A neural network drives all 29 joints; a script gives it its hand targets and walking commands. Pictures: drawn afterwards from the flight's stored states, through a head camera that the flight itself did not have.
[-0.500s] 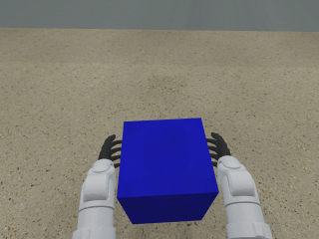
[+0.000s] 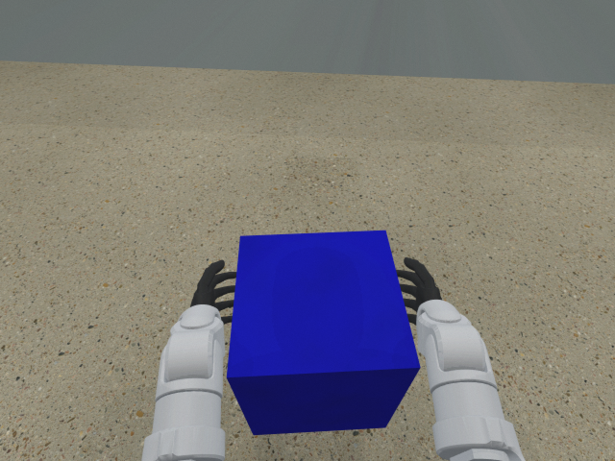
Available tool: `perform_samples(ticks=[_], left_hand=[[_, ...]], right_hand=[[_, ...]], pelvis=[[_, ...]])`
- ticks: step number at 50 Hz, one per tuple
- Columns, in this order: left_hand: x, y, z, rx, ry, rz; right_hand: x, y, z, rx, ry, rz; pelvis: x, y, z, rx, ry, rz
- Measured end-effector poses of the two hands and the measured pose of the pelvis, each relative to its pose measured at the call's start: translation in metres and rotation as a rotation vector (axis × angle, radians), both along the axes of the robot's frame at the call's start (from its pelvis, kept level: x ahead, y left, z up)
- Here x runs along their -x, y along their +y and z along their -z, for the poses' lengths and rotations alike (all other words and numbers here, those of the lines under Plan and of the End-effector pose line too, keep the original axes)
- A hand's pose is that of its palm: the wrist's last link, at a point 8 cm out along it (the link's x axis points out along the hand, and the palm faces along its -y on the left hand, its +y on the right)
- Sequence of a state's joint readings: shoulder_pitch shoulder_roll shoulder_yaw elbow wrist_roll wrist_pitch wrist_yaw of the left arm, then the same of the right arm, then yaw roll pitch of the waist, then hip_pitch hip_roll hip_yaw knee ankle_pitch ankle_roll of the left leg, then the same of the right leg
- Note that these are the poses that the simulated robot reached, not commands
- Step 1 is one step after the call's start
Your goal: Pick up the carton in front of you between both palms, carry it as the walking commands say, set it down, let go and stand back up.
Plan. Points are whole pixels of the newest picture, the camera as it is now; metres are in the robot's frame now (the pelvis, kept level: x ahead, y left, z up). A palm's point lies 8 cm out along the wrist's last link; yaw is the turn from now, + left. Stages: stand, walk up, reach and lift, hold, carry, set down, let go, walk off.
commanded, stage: hold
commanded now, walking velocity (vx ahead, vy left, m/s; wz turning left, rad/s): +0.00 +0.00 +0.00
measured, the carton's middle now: (316, 337) +0.29 +0.00 -0.04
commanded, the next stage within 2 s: set down in 0.48 s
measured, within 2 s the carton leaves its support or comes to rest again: neither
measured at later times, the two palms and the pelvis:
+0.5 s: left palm (208, 301) +0.30 +0.15 +0.05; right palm (432, 310) +0.28 -0.15 +0.05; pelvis +0.00 +0.02 +0.00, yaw -4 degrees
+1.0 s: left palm (232, 326) +0.34 +0.14 -0.09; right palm (410, 331) +0.32 -0.16 -0.08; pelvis -0.01 +0.00 -0.03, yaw -3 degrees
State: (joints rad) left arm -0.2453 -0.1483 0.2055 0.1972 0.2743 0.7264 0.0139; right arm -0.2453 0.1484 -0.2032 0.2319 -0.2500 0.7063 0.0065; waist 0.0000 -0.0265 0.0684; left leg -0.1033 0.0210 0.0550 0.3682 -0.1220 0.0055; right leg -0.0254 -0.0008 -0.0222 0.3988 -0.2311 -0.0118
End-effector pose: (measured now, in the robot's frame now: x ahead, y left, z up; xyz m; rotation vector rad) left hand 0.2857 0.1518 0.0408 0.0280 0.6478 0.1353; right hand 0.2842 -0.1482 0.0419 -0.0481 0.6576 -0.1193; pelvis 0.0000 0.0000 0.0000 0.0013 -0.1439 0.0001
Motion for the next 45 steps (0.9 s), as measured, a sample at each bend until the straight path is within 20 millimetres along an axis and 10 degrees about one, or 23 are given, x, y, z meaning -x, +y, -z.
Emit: perform_samples(ticks=[17,32,45], left_hand=[[-0.002,-0.006,-0.007,0.021,-0.016,0.051],[-0.031,-0.002,-0.006,0.032,-0.005,0.056],[-0.060,-0.010,0.072,0.034,0.039,0.045]], right_hand=[[0.017,-0.005,-0.007,-0.011,-0.016,0.069],[-0.009,-0.001,-0.007,-0.015,-0.006,0.082],[-0.040,-0.010,0.070,-0.007,0.041,0.073]], pelvis=[[0.013,0.012,0.004,0.004,-0.033,0.058],[-0.008,0.020,0.002,0.000,-0.005,0.074],[-0.005,0.010,0.015,-0.006,0.207,0.059]])
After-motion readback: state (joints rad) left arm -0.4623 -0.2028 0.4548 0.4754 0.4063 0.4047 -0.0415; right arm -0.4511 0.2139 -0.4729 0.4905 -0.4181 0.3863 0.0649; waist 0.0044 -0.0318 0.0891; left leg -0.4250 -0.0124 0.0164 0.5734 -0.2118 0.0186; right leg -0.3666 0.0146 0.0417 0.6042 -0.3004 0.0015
